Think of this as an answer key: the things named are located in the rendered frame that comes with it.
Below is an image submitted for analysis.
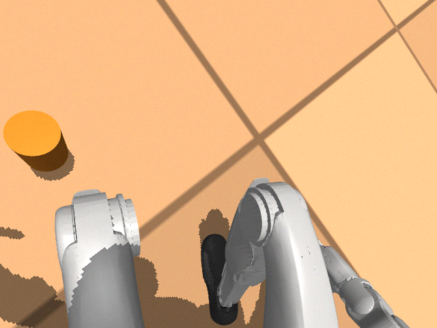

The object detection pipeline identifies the can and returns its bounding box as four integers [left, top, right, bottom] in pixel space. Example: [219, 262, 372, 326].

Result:
[3, 111, 68, 172]

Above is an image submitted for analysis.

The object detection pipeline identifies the right robot hand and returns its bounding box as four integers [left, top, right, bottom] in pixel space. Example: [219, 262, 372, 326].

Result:
[318, 240, 360, 294]

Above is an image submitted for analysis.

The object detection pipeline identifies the right robot foot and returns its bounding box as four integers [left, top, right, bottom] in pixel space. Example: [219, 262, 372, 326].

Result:
[201, 234, 238, 325]

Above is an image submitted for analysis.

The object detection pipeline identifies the right robot arm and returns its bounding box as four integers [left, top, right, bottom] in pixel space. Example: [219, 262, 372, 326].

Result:
[339, 278, 409, 328]

